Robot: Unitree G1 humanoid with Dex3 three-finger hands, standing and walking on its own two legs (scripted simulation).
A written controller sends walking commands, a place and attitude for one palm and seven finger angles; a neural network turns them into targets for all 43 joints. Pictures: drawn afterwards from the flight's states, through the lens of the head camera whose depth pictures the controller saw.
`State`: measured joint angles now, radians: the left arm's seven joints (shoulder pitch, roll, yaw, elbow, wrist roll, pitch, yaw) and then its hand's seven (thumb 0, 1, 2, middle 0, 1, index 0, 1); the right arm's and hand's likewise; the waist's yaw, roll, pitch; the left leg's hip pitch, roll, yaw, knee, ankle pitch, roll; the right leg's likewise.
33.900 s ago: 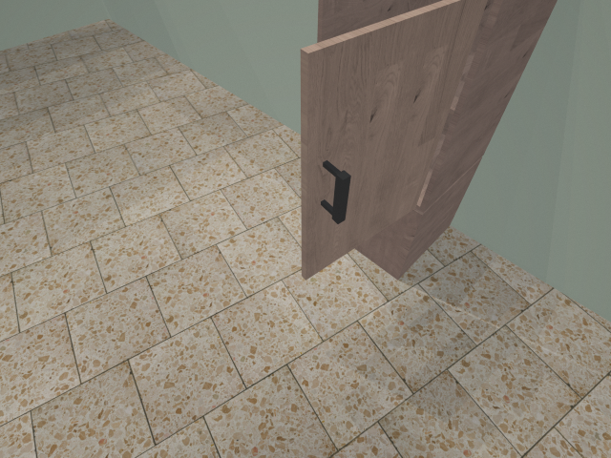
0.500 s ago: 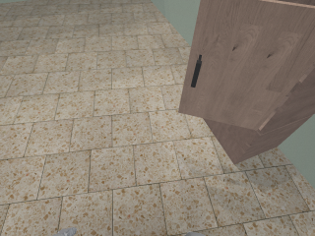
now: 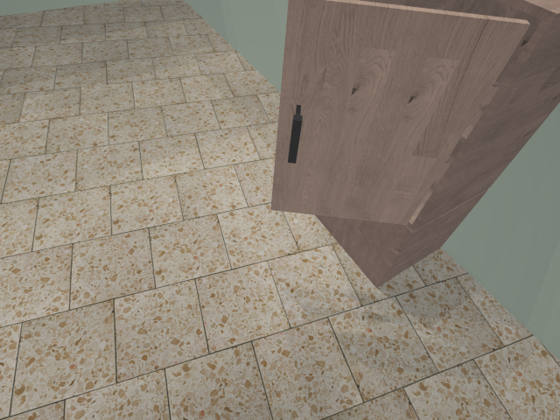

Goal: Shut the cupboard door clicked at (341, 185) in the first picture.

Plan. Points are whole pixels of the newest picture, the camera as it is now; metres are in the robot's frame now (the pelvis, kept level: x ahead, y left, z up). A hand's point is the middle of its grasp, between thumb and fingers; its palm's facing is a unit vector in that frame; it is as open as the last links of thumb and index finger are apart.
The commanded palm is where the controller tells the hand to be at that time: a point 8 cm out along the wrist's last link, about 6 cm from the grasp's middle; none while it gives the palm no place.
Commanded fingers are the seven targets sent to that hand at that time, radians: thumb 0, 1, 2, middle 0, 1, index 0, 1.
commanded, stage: take the last steps up to it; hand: left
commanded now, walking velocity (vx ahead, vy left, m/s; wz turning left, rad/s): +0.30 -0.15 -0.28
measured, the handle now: (295, 134) +0.70 +0.00 -0.02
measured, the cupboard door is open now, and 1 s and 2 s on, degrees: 53 53 53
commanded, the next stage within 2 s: come to a stop and stand still in 0.76 s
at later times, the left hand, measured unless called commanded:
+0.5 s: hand (217, 406) +0.17 +0.10 -0.16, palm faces -0.10 -0.97 -0.20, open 7.4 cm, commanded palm none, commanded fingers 0.00 0.90 0.90 -0.20 -0.30 -0.20 -0.30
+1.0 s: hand (258, 321) +0.31 +0.05 -0.17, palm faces -0.09 -0.98 -0.19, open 7.4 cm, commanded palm none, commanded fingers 0.00 0.90 0.90 -0.20 -0.30 -0.20 -0.30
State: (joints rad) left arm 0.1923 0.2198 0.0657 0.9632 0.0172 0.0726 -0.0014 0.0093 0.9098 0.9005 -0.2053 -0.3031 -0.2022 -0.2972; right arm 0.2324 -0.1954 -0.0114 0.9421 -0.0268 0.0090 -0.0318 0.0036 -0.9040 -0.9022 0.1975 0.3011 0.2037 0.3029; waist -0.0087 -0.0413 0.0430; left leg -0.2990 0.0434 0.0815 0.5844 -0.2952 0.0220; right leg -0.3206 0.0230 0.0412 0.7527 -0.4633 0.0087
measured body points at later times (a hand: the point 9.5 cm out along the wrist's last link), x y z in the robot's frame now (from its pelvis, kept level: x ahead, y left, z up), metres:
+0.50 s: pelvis +0.08 -0.08 +0.01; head +0.09 -0.08 +0.46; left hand +0.17 +0.15 -0.14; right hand +0.02 -0.34 -0.14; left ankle +0.06 +0.05 -0.67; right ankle +0.05 -0.19 -0.73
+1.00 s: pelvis +0.23 -0.13 +0.01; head +0.27 -0.13 +0.45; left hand +0.32 +0.10 -0.15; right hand +0.20 -0.35 -0.15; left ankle +0.21 +0.00 -0.73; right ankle +0.28 -0.28 -0.72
